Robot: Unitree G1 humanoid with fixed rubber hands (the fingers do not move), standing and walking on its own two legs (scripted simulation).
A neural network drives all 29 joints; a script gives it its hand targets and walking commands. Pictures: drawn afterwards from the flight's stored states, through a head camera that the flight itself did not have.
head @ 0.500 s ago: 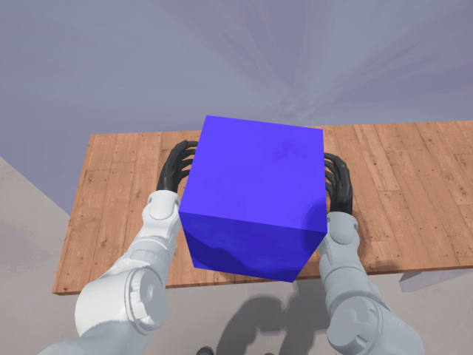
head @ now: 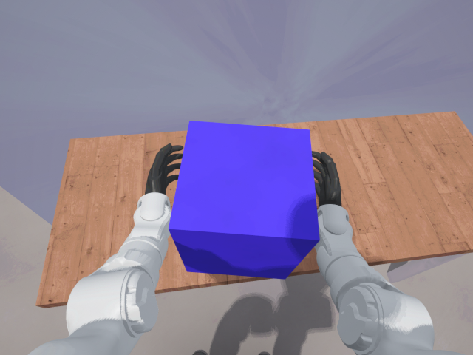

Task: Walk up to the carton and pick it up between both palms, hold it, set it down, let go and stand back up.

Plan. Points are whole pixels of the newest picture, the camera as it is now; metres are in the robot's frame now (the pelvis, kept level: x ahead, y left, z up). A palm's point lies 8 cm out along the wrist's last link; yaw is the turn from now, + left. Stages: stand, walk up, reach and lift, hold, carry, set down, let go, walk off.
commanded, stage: set down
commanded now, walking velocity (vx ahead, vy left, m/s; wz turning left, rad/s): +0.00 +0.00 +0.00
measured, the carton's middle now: (242, 207) +0.39 -0.01 -0.05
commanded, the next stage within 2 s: none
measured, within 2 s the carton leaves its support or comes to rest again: neither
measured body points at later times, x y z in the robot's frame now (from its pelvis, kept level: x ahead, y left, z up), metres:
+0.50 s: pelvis -0.02 +0.01 -0.02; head +0.04 +0.03 +0.43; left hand +0.44 +0.19 +0.05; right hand +0.42 -0.20 +0.06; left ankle +0.02 +0.10 -0.73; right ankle +0.01 -0.11 -0.73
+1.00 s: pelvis -0.02 +0.00 +0.01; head +0.01 +0.01 +0.46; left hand +0.45 +0.17 +0.16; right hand +0.43 -0.19 +0.15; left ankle +0.02 +0.10 -0.73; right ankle +0.00 -0.11 -0.73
